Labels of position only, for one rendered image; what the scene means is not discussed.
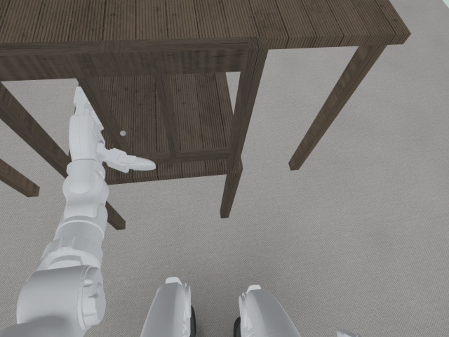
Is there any table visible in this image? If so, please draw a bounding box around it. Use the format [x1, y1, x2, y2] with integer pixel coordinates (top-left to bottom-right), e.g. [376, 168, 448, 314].
[0, 0, 411, 197]

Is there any robot left thigh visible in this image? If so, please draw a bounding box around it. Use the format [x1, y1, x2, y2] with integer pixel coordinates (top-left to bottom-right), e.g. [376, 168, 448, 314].
[140, 282, 192, 337]

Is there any robot right shin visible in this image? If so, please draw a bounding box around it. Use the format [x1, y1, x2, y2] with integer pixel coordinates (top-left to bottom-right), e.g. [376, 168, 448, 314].
[241, 284, 261, 337]

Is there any left robot upper arm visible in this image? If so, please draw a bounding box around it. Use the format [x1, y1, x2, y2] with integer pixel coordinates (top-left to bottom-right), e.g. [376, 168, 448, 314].
[0, 265, 106, 337]

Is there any chair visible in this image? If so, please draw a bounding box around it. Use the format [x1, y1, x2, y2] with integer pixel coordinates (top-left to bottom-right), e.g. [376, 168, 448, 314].
[0, 37, 269, 230]

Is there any left robot forearm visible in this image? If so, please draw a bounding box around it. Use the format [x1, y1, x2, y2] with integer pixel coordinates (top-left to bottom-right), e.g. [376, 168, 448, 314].
[16, 159, 109, 324]

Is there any left robot hand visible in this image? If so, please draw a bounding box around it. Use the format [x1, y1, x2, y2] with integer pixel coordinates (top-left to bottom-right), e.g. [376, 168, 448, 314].
[69, 86, 156, 173]

